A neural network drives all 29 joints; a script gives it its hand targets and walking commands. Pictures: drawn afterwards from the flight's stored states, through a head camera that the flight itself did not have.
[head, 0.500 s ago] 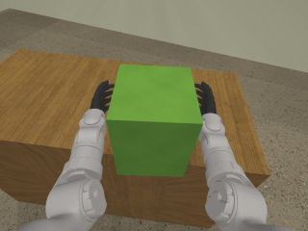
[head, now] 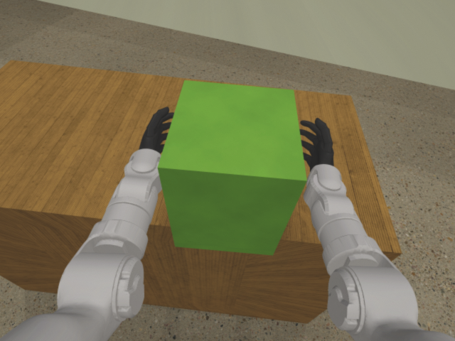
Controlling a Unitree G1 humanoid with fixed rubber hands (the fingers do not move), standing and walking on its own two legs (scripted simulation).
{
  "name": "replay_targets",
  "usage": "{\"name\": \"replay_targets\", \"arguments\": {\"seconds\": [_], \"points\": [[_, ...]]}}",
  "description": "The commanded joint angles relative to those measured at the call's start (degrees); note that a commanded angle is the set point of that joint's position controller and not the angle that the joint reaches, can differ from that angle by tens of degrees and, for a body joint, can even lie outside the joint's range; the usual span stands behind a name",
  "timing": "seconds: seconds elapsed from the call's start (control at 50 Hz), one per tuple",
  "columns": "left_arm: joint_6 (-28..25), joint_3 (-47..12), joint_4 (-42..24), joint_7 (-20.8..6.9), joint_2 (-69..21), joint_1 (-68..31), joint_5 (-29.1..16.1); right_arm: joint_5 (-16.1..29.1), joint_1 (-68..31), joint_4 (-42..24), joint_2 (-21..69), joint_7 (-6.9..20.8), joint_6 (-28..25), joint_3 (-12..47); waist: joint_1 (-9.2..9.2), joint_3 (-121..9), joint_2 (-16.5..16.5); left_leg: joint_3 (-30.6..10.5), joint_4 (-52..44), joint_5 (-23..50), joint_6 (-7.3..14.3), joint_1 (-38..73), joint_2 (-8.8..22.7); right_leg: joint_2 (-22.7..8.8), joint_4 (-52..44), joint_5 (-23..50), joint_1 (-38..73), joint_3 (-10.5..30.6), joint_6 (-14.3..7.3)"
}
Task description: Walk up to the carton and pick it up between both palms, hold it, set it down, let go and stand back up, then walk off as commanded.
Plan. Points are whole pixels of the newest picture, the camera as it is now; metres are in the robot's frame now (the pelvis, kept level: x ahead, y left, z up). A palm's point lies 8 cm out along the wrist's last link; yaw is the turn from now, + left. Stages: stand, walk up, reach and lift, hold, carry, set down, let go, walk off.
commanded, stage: set down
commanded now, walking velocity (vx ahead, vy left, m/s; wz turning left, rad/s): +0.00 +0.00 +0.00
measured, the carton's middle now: (231, 172) +0.41 -0.01 +0.06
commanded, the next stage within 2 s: none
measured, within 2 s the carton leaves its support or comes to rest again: neither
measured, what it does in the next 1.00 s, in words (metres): stands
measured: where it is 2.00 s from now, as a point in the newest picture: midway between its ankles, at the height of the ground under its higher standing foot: outside the picture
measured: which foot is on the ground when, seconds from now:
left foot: down 0.00-1.00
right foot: down 0.00-1.00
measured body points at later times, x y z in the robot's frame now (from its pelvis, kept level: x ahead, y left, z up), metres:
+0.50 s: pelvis -0.03 +0.00 +0.00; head -0.04 +0.01 +0.45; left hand +0.36 +0.15 +0.07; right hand +0.35 -0.19 +0.08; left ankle -0.02 +0.12 -0.75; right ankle -0.01 -0.11 -0.75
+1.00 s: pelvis -0.04 +0.00 +0.00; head -0.06 +0.01 +0.45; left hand +0.30 +0.17 +0.05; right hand +0.29 -0.21 +0.07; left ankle -0.02 +0.12 -0.75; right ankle -0.01 -0.11 -0.75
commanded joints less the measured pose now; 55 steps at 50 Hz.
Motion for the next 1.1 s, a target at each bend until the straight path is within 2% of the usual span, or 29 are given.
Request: {"name": "replay_targets", "arguments": {"seconds": [0.0,0.06,0.12,0.14,0.16,0.18,0.22,0.26,0.3,0.36,0.38,0.4,0.42,0.46,0.5,0.54,0.56,0.64,0.66,0.78,0.84,0.94,0.96,0.98,1.06,1.08], "points": [[-1.9,-1.4,-4.7,-0.1,5.6,-15.2,-1.7,4.9,-11.3,-3.5,-7.9,-0.4,-3.7,9.7,0.71,-28.9,2.1,5.0,2.9,27.6,-3.2,-0.5,-0.8,2.4,4.1,36.0,8.6,-0.4,3.2],[-2.4,-1.4,-8.6,-0.3,6.0,-13.5,-2.1,5.6,-9.7,-6.1,-8.6,-0.5,-4.6,10.7,1.15,-29.2,2.3,5.0,3.5,30.1,-3.6,1.4,-0.9,2.9,3.9,36.1,8.4,-0.7,3.2],[-4.2,-2.9,-13.3,-0.3,5.7,-12.9,-3.1,6.8,-8.3,-9.1,-8.4,-0.3,-5.3,11.4,0.69,-31.3,3.5,4.9,4.0,29.9,-3.8,2.2,-1.2,2.7,3.9,35.5,8.2,-0.6,3.0],[-4.8,-2.7,-14.9,-0.3,6.3,-12.6,-3.5,7.1,-7.6,-10.2,-8.4,-0.4,-5.5,11.7,0.91,-32.0,2.8,4.9,4.3,30.5,-3.6,2.5,-1.2,2.8,4.2,36.6,8.7,-0.5,3.1],[-5.3,-3.6,-16.2,-0.2,6.1,-12.6,-4.0,7.3,-7.5,-11.2,-8.8,-0.5,-5.7,11.3,0.10,-32.3,3.5,4.6,4.3,30.4,-3.8,2.7,-1.2,2.9,4.1,36.0,8.1,-0.6,3.1],[-5.3,-4.0,-17.9,-0.2,5.9,-10.3,-4.4,8.1,-5.8,-12.8,-8.7,-0.4,-5.9,12.5,0.62,-32.1,3.7,4.5,4.8,32.8,-4.0,3.9,-1.1,2.9,4.3,37.5,8.4,-0.5,3.2],[-5.5,-3.6,-18.8,-0.2,6.8,-9.7,-4.7,8.6,-5.4,-15.1,-8.8,-0.2,-5.6,13.1,1.28,-31.5,3.3,4.5,4.6,31.9,-3.8,4.1,-1.3,3.0,4.0,35.9,8.4,-0.4,3.0],[-4.7,-3.7,-17.9,-0.3,7.0,-9.5,-5.1,9.1,-5.9,-15.3,-9.2,-0.2,-4.6,13.5,1.46,-27.5,2.4,4.7,3.9,28.3,-3.4,2.8,-1.4,2.7,3.5,32.8,8.0,-0.3,3.0],[-4.6,-3.8,-18.9,-0.7,7.4,-7.9,-5.5,9.2,-4.2,-18.2,-8.7,-0.3,-4.2,13.9,1.75,-26.8,1.6,4.6,3.1,25.4,-2.7,2.2,-1.5,2.4,3.2,30.4,8.9,0.0,3.1],[-3.9,-4.2,-18.7,-0.7,7.6,-8.4,-6.2,9.7,-4.2,-18.4,-8.9,-0.2,-2.3,14.1,1.98,-25.1,2.2,4.6,2.1,21.2,-2.3,2.5,-1.3,2.2,2.2,24.2,6.9,-0.1,2.7],[-3.4,-3.6,-16.8,-0.8,8.6,-10.0,-6.0,8.6,-6.0,-18.0,-9.2,-0.1,-1.5,13.0,2.13,-23.7,1.3,4.7,1.4,17.3,-1.7,1.4,-1.3,2.0,1.6,19.5,5.7,0.1,2.6],[-3.2,-3.6,-17.9,-0.7,8.4,-7.4,-6.0,8.5,-3.3,-19.1,-8.6,-0.2,-1.1,13.5,2.49,-22.8,0.6,4.8,1.0,16.6,-1.3,1.8,-1.3,2.1,1.5,18.9,6.2,0.1,2.7],[-2.9,-4.2,-16.1,-0.7,8.7,-10.4,-6.8,7.9,-6.0,-18.8,-8.5,-0.4,-0.1,12.6,2.23,-21.1,0.9,5.1,0.3,12.8,-1.2,0.0,-1.3,1.8,1.2,14.4,4.8,0.2,2.6],[-2.5,-4.0,-15.6,-0.5,8.6,-9.6,-6.9,7.6,-4.9,-18.5,-8.7,-0.1,0.9,11.8,2.59,-20.0,0.2,5.1,-0.8,8.9,-0.8,-0.1,-1.0,1.7,0.4,9.8,3.7,0.2,2.2],[-2.4,-3.9,-15.7,-0.3,9.1,-10.5,-7.1,6.7,-5.2,-19.7,-8.5,-0.2,1.6,10.7,3.00,-19.5,0.1,5.3,-1.3,6.3,-0.4,-1.2,-1.0,1.5,0.3,6.9,3.6,0.5,2.2],[-2.1,-4.4,-14.2,0.0,8.9,-11.3,-7.3,6.4,-5.5,-17.7,-8.3,-0.1,2.7,10.1,3.10,-18.1,0.3,5.6,-2.0,3.0,-0.2,-2.1,-1.0,1.4,0.0,2.7,2.7,0.6,2.0],[-1.9,-4.0,-13.8,0.0,9.0,-10.9,-7.3,6.0,-5.3,-18.4,-7.9,0.0,2.9,10.0,3.49,-17.9,-0.8,5.5,-2.2,1.7,0.2,-2.5,-1.0,1.3,-0.1,1.0,2.7,0.8,2.0],[-1.3,-4.4,-15.7,-0.1,8.6,-7.4,-7.7,6.1,-1.9,-20.7,-7.2,-0.1,3.0,10.1,4.11,-18.6,-1.1,5.4,-2.8,1.1,0.3,-1.5,-1.0,1.4,-0.3,0.0,3.9,1.0,1.9],[-1.2,-4.6,-16.0,-0.3,7.7,-4.4,-7.5,6.3,0.7,-21.5,-6.8,-0.3,2.9,11.0,4.13,-17.9,-1.4,5.6,-2.5,3.1,0.2,-0.8,-1.1,1.5,-0.4,1.7,4.8,1.0,2.0],[0.0,-5.2,-24.6,-1.1,7.6,0.0,-7.7,7.6,5.4,-28.1,-5.9,-0.5,3.1,13.3,4.54,-19.0,-0.4,5.5,-2.6,6.1,0.1,0.7,-1.3,1.5,-0.2,4.2,6.7,1.0,2.2],[1.2,-5.9,-33.9,-1.8,6.7,8.7,-8.0,8.6,13.0,-34.5,-6.0,-0.5,2.8,15.0,4.36,-20.7,-0.3,5.0,-1.9,11.8,0.2,3.1,-1.4,1.8,0.1,10.0,9.3,1.1,2.2],[5.0,-6.7,-43.5,-3.0,6.9,17.4,-8.9,9.4,21.6,-42.0,-7.0,-0.2,4.0,15.0,3.87,-16.5,0.2,4.4,-2.8,10.9,0.2,3.2,-1.4,1.9,-1.0,8.1,8.5,1.0,1.5],[5.6,-6.7,-44.6,-3.3,7.8,18.2,-9.6,9.4,21.7,-45.3,-7.4,-0.3,4.3,14.9,4.05,-16.6,-0.5,4.5,-3.1,9.9,0.5,2.7,-1.5,1.9,-1.1,6.8,8.4,1.1,1.6],[6.0,-7.3,-46.0,-3.4,7.8,20.1,-10.2,9.0,23.7,-47.2,-7.5,-0.3,4.6,14.3,3.58,-15.7,-1.1,4.5,-3.4,8.8,0.5,2.3,-1.4,1.9,-1.2,5.8,8.3,1.0,1.6],[7.1,-8.2,-56.0,-3.0,8.7,28.0,-10.9,8.8,31.6,-54.9,-7.9,0.6,5.5,13.9,3.79,-14.3,0.7,4.1,-4.0,9.1,0.4,2.6,-1.0,2.0,-1.0,5.5,8.3,1.4,1.0],[7.7,-8.7,-56.2,-2.8,8.8,27.7,-11.5,8.6,31.2,-56.7,-8.7,0.9,6.1,13.1,3.59,-13.3,0.3,4.2,-4.4,7.3,0.4,2.1,-0.9,2.0,-1.3,3.2,7.0,1.3,0.7]]}}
